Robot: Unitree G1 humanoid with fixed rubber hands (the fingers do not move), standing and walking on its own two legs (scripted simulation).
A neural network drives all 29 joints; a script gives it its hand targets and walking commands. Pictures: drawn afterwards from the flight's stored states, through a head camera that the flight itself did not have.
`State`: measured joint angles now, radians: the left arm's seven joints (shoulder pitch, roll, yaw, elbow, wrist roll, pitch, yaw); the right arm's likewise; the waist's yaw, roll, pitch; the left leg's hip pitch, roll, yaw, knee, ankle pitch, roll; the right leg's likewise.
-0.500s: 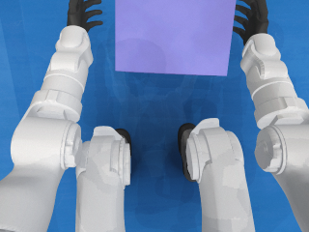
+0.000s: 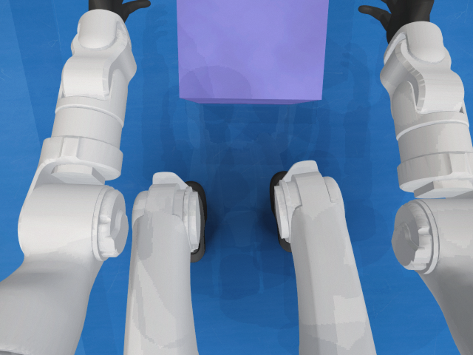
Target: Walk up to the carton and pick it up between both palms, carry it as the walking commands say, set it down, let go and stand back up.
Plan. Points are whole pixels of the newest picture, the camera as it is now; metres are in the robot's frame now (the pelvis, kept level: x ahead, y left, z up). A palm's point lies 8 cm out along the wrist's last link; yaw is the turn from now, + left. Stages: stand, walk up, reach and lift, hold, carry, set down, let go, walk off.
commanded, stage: set down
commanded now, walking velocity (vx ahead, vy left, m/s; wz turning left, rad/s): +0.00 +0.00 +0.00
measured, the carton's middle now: (247, 45) +0.53 -0.04 -0.33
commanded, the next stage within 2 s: let go in 0.88 s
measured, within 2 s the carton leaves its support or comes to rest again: neither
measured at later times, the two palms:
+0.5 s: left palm out of the picture +0.55 +0.15 +0.00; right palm out of the picture +0.51 -0.23 +0.01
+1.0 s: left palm out of the picture +0.53 +0.16 +0.09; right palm out of the picture +0.50 -0.23 +0.10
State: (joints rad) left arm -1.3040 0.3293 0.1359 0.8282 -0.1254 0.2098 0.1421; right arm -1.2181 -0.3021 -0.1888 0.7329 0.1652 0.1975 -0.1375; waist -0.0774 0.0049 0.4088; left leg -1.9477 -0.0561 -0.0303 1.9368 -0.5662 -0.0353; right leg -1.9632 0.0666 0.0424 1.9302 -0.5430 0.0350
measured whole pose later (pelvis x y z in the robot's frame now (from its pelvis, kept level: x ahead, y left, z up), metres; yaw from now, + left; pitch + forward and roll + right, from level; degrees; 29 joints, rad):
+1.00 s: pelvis +0.08 +0.00 +0.22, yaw +0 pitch +46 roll +0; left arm -0.85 0.12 0.28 0.76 0.16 0.11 0.07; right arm -0.79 -0.16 -0.36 0.75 -0.12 0.06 0.05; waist -0.06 0.01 -0.12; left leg -1.43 -0.05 -0.06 0.94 -0.30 -0.02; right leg -1.44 0.03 0.06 0.93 -0.29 0.02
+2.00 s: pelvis +0.14 +0.01 +0.32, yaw +0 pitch -4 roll +0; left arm 0.23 0.22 0.05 0.44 0.01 0.11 -0.07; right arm 0.20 -0.21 -0.04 0.44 -0.02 0.12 0.07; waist 0.00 0.00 0.12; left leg -0.09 -0.03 -0.06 0.44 -0.28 0.01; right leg -0.11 0.01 0.06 0.44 -0.27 0.01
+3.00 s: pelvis +0.12 -0.01 +0.32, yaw +1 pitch -3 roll +0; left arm 0.24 0.26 0.05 0.97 0.02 -0.01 0.04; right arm 0.24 -0.28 -0.04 0.94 -0.01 -0.01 -0.04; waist 0.01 0.01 0.06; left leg -0.13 0.00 -0.08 0.43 -0.24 -0.02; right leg -0.13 0.03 0.03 0.42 -0.23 -0.01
